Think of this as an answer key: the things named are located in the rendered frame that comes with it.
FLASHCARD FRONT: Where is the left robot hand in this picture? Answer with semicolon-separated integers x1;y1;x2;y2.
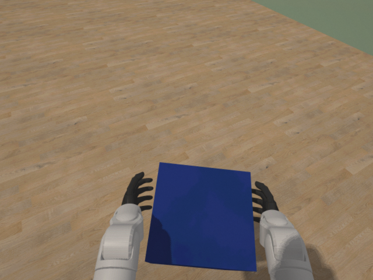
122;172;153;211

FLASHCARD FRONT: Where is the right robot hand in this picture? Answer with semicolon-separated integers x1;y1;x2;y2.
252;181;279;223

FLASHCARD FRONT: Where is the robot right forearm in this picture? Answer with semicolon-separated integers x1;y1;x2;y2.
259;210;314;280

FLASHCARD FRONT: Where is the carton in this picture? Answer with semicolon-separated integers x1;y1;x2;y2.
145;162;256;272

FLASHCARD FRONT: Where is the robot left forearm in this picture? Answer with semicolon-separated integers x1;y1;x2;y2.
93;204;144;280

